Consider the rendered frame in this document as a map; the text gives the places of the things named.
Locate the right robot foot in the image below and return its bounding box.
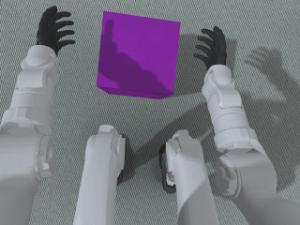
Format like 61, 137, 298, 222
159, 143, 176, 194

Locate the left robot forearm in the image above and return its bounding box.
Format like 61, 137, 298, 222
0, 45, 60, 136

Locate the left robot hand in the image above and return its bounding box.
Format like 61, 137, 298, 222
36, 6, 76, 56

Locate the carton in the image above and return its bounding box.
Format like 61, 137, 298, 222
97, 11, 181, 99

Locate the left robot foot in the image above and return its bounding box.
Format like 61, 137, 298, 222
116, 136, 127, 186

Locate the right robot hand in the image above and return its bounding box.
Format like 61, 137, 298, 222
193, 26, 227, 71

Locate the robot foot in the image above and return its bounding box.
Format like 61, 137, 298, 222
159, 143, 176, 194
116, 136, 127, 186

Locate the left robot upper arm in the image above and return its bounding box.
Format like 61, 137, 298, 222
0, 133, 57, 225

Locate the right robot upper arm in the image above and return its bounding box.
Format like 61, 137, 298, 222
215, 152, 300, 225

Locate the right robot forearm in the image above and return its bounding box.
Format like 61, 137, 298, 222
202, 64, 278, 185

